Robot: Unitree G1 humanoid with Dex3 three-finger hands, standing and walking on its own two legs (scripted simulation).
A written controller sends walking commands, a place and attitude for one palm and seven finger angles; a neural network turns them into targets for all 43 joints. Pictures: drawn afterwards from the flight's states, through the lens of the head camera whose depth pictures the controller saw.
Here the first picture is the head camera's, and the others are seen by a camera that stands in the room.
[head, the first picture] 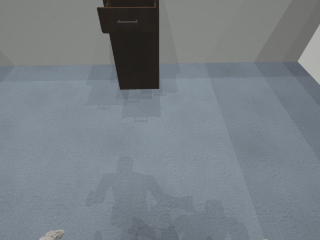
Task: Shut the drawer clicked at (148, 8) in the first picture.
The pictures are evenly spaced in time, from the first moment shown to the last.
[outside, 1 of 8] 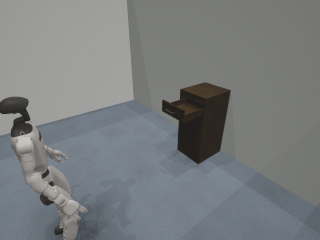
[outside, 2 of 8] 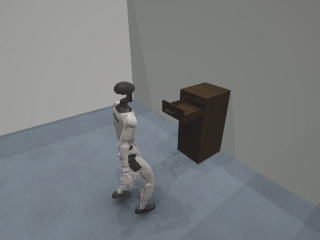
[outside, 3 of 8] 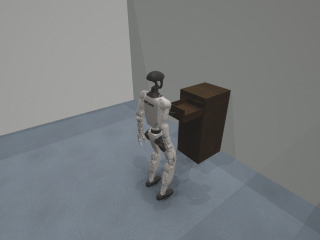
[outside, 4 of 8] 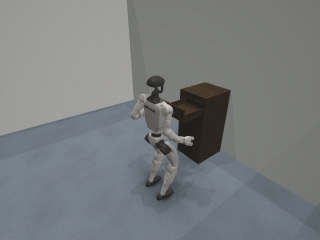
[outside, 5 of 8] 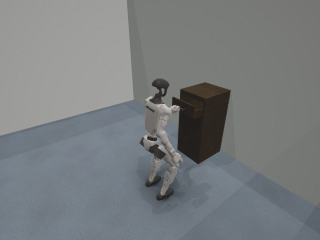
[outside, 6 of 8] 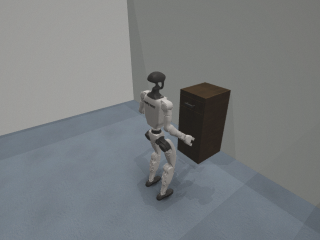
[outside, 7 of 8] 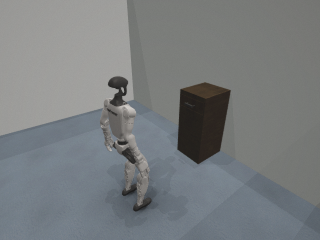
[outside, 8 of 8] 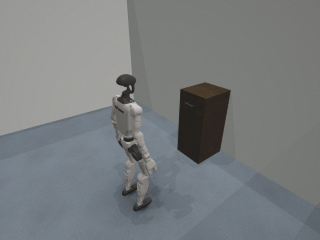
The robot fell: no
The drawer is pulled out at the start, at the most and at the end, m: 0.30 0.30 0.00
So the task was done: yes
